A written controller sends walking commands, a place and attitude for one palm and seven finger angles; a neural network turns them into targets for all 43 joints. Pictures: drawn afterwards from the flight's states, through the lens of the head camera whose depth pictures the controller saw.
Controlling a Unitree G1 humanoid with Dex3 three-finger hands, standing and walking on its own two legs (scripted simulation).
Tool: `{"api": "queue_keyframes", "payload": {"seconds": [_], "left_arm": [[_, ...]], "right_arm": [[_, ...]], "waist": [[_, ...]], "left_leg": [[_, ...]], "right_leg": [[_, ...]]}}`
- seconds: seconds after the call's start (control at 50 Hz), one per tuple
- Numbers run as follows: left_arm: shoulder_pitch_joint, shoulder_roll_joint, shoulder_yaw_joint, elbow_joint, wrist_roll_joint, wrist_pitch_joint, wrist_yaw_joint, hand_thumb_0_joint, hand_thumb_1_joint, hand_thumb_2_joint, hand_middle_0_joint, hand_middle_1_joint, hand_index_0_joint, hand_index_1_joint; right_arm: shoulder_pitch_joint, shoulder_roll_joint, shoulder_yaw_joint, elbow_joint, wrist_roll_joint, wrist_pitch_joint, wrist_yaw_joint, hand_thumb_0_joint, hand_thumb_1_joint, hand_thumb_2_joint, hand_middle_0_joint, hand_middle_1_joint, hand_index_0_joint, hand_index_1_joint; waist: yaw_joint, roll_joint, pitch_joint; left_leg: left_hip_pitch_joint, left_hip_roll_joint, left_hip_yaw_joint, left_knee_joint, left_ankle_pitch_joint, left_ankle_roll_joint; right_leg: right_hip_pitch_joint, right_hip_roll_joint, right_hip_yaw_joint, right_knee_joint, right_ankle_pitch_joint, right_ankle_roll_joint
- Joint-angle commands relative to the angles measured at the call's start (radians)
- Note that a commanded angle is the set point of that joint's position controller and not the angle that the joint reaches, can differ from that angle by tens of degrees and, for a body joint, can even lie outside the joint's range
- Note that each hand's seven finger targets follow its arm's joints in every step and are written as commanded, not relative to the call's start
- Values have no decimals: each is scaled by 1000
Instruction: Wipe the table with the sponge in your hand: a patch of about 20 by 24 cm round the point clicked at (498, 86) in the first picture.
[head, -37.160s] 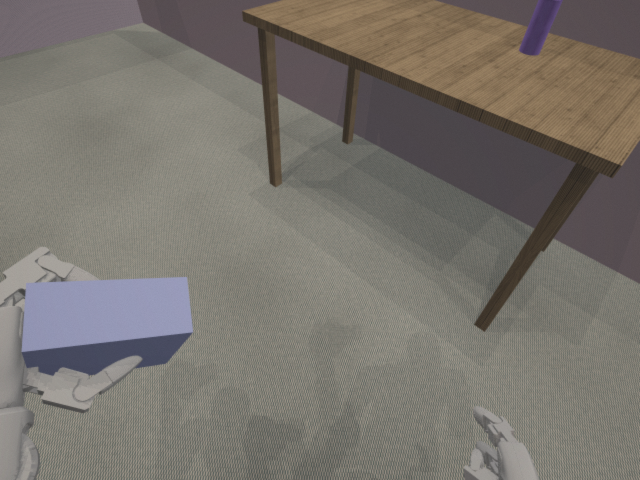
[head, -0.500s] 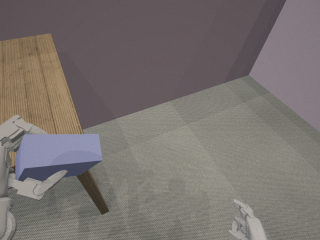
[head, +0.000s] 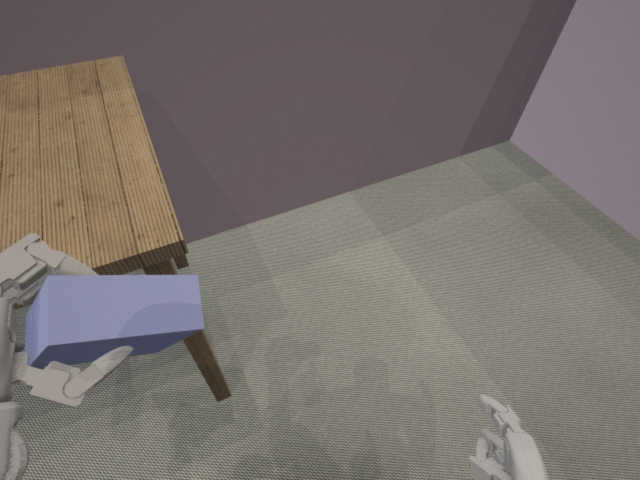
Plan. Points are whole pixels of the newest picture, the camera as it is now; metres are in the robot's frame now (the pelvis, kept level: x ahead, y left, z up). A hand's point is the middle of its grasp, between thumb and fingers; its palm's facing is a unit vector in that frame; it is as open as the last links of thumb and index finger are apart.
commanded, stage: step back with the hand held close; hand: left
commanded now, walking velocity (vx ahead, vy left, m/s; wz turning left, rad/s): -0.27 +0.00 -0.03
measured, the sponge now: (135, 320) +0.24 +0.21 +0.13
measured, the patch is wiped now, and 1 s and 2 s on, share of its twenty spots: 1.00 1.00 1.00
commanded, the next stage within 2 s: stop stepping back and stand still in 0.58 s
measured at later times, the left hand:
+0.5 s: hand out of the picture +0.10 +0.25 +0.17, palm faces +0.50 -0.73 -0.46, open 9.7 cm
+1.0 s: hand out of the picture +0.05 +0.23 +0.18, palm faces +0.35 -0.84 -0.42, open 9.7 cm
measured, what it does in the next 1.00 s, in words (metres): walks backwards: left foot, then right foot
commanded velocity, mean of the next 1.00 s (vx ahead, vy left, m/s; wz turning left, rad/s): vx -0.18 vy -0.01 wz -0.07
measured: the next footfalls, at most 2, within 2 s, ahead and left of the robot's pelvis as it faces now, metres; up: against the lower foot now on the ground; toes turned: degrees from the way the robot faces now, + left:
left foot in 0.62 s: -0.08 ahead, +0.09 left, +0.00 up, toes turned -2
right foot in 0.96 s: -0.22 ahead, -0.10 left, +0.00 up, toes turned -3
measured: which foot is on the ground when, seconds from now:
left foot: down 0.00-0.46, up 0.48-0.60, down 0.62-1.00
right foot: down 0.00-0.62, up 0.64-0.94, down 0.96-1.00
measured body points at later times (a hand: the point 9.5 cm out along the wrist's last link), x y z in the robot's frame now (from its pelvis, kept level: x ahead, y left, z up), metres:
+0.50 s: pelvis -0.08 -0.01 -0.03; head -0.06 +0.00 +0.42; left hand +0.07 +0.29 +0.19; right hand +0.11 -0.23 -0.11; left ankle +0.05 +0.12 -0.72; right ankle +0.03 -0.12 -0.74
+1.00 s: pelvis -0.18 -0.01 +0.00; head -0.17 +0.00 +0.45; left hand +0.03 +0.27 +0.20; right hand -0.01 -0.23 -0.07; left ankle -0.09 +0.09 -0.73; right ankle -0.25 -0.10 -0.74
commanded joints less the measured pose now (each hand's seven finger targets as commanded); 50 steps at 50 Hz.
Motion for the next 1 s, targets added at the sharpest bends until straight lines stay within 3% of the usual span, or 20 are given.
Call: {"api": "queue_keyframes", "payload": {"seconds": [0.0,0.2,0.32,0.36,0.4,0.42,0.44,0.46,0.5,0.54,0.58,0.6,0.62,0.64,0.68,0.74,0.8,0.86,0.94,0.98], "left_arm": [[-91,164,103,-222,-9,-74,23,0,100,1300,-1200,-1600,-1200,-1600],[-46,185,144,-261,-14,-81,20,0,100,1300,-1200,-1600,-1200,-1600],[-52,200,194,-287,-13,-88,7,0,100,1300,-1200,-1600,-1200,-1600],[-18,185,193,-289,-17,-88,-2,0,100,1300,-1200,-1600,-1200,-1600],[-5,199,209,-266,-13,-88,-9,0,100,1300,-1200,-1600,-1200,-1600],[11,212,219,-226,-19,-84,-9,0,100,1300,-1200,-1600,-1200,-1600],[-29,187,162,-261,-33,-67,-8,0,100,1300,-1200,-1600,-1200,-1600],[-111,198,124,-311,-31,-49,-1,0,100,1300,-1200,-1600,-1200,-1600],[-187,214,107,-336,-26,-45,-1,0,100,1300,-1200,-1600,-1200,-1600],[-229,211,103,-323,-25,-46,-3,0,100,1300,-1200,-1600,-1200,-1600],[-239,185,104,-268,-27,-53,0,0,100,1300,-1200,-1600,-1200,-1600],[-238,165,113,-266,-25,-65,0,0,100,1300,-1200,-1600,-1200,-1600],[-212,177,127,-267,-24,-61,11,0,100,1300,-1200,-1600,-1200,-1600],[-139,161,139,-242,-49,-59,4,0,100,1300,-1200,-1600,-1200,-1600],[-126,122,100,-295,-69,-46,-8,0,100,1300,-1200,-1600,-1200,-1600],[-88,108,50,-384,-56,-24,5,0,100,1300,-1200,-1600,-1200,-1600],[-81,152,67,-366,-53,19,31,0,100,1300,-1200,-1600,-1200,-1600],[-40,190,103,-309,-59,49,40,0,100,1300,-1200,-1600,-1200,-1600],[-31,256,164,-283,-76,43,54,0,100,1300,-1200,-1600,-1200,-1600],[6,187,102,-201,-78,56,49,0,100,1300,-1200,-1600,-1200,-1600]], "right_arm": [[-48,-122,-49,-150,0,-52,-4,0,-900,-900,200,300,200,300],[-46,-123,-56,-149,1,-52,4,0,-900,-900,200,300,200,300],[-91,-132,-67,-160,10,-80,2,0,-900,-900,200,300,200,300],[-100,-124,-67,-160,10,-102,5,0,-900,-900,200,300,200,300],[-108,-118,-65,-152,7,-115,7,0,-900,-900,200,300,200,300],[-89,-109,-68,-134,2,-112,9,0,-900,-900,200,300,200,300],[-55,-68,-63,-100,0,-99,21,0,-900,-900,200,300,200,300],[-76,-69,-63,-58,-14,-81,39,0,-900,-900,200,300,200,300],[-79,-56,-40,-51,-28,-54,43,0,-900,-900,200,300,200,300],[-94,-60,-38,-58,-18,-51,29,0,-900,-900,200,300,200,300],[-68,-92,-39,-54,-13,-40,14,0,-900,-900,200,300,200,300],[-69,-125,-49,-77,-14,-35,12,0,-900,-900,200,300,200,300],[-99,-115,-57,-109,-11,-42,2,0,-900,-900,200,300,200,300],[-115,-91,-63,-113,-18,-56,7,0,-900,-900,200,300,200,300],[-112,-102,-71,-99,-20,-67,19,0,-900,-900,200,300,200,300],[-119,-107,-61,-108,-2,-92,35,0,-900,-900,200,300,200,300],[-118,-106,-36,-114,-6,-98,21,0,-900,-900,200,300,200,300],[-124,-103,-28,-118,-11,-71,10,0,-900,-900,200,300,200,300],[-124,-92,-16,-112,-23,-25,11,0,-900,-900,200,300,200,300],[-110,-113,-37,-97,-3,-24,9,0,-900,-900,200,300,200,300]], "waist": [[-11,25,-103],[-9,35,-132],[6,201,-168],[13,182,-181],[10,75,-121],[7,-32,-98],[0,-229,-115],[-2,-294,-117],[-34,-246,-111],[-28,-235,-81],[-36,-17,-76],[-26,187,-85],[-19,269,-126],[-16,260,-209],[-7,129,-160],[-9,167,-210],[-24,228,-169],[-19,206,-177],[-22,36,-226],[-18,-171,-180]], "left_leg": [[-131,-4,29,-144,-339,1],[-192,20,15,-135,-365,9],[-448,173,-89,-252,-541,81],[-451,210,-73,-171,-517,101],[-423,151,11,-7,-554,66],[-294,67,70,156,-493,21],[-84,-30,100,427,-343,-37],[13,-37,53,641,-292,-49],[108,-25,55,630,-235,-44],[171,-28,62,252,-268,-23],[139,1,54,-148,-229,6],[35,186,-133,-270,-207,77],[-31,326,-178,-311,-50,128],[-62,374,-206,-321,-77,136],[46,328,-110,-235,37,147],[216,266,-59,-222,-53,102],[173,249,-127,-367,-452,55],[110,173,-43,-370,-498,-33],[119,74,61,-33,-132,-31],[60,40,49,85,-97,-14]], "right_leg": [[133,2,20,-75,-319,21],[153,10,10,9,-286,18],[346,77,-41,380,-167,36],[320,64,-22,442,-155,24],[174,11,101,307,-211,-16],[-31,-73,278,107,-309,-61],[-287,-240,507,-129,-479,-133],[-391,-334,580,-246,-571,-192],[-418,-243,359,-232,-534,-136],[-323,-161,239,-160,-357,-82],[-180,-44,177,9,-294,-22],[-112,54,86,256,-236,17],[-73,77,8,551,-316,33],[-57,77,65,794,-415,13],[-185,53,67,855,-394,14],[-165,31,-29,558,-395,17],[-24,63,-96,263,-429,5],[194,84,-135,-30,-347,-23],[185,-137,111,-141,-143,-120],[109,-194,208,-147,-219,-125]]}}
